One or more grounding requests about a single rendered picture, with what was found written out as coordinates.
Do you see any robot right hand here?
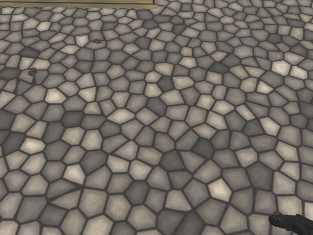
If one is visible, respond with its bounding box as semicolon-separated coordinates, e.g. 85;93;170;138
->
268;213;313;235

